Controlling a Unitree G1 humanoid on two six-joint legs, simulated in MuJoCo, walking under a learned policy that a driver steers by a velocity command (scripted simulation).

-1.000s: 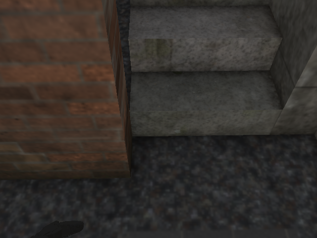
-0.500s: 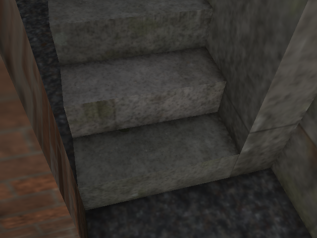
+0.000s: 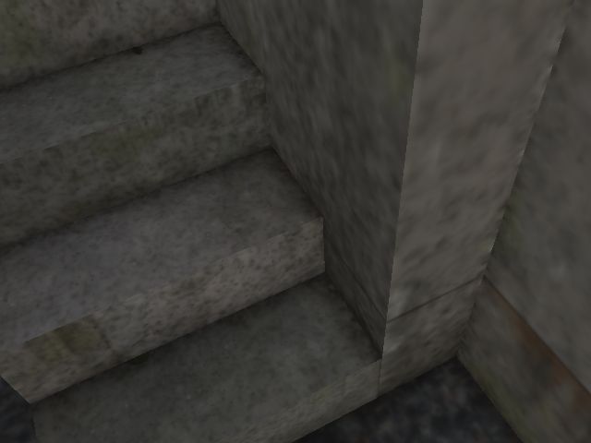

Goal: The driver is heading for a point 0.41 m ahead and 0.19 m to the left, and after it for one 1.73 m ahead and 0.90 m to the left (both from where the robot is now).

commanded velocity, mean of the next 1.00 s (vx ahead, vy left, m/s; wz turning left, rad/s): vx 0.05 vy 0.08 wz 0.48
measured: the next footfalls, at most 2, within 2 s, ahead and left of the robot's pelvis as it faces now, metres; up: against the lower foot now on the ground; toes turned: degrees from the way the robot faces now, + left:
left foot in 0.26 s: +0.26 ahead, +0.11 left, +0.00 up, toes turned +5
right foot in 0.68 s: +0.21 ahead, -0.12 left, +0.00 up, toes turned +25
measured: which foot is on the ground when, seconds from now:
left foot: up 0.00-0.24, down 0.26-0.68, up 0.70-1.00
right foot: down 0.00-0.26, up 0.28-0.66, down 0.68-1.00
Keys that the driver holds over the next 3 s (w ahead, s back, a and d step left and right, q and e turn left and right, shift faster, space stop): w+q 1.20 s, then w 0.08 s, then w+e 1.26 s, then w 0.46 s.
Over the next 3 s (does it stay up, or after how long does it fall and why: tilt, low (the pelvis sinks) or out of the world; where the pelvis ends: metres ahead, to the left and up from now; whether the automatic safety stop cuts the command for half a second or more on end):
stays up -0.09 0.03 0.00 its command is cut before an obstacle after 0.1 s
